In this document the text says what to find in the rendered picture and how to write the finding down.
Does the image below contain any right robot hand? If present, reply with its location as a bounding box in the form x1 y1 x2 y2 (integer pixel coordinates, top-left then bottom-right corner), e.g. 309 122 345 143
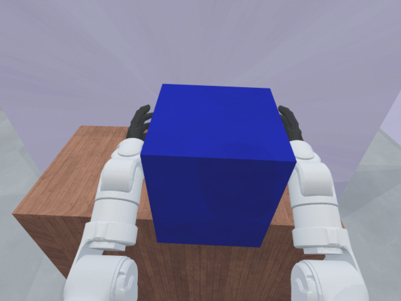
278 105 303 141

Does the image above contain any pedestal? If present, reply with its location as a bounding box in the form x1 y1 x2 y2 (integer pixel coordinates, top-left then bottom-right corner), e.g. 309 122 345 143
12 125 345 301

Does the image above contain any left robot upper arm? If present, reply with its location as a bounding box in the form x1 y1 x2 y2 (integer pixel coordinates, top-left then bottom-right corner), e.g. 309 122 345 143
64 255 138 301

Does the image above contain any carton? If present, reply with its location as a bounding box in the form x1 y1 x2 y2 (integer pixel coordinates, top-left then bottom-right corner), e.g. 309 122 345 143
140 84 297 248

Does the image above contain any left robot hand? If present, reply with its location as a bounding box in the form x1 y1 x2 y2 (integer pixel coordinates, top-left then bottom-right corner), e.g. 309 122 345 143
126 105 153 141

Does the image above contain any right robot upper arm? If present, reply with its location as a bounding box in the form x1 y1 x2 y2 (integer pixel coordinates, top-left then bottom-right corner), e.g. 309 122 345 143
291 260 368 301

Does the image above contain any left robot forearm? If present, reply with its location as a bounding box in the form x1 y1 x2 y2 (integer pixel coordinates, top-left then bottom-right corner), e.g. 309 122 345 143
63 138 145 301

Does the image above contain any right robot forearm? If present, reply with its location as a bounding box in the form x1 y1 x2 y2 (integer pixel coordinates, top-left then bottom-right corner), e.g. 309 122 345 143
288 140 369 301

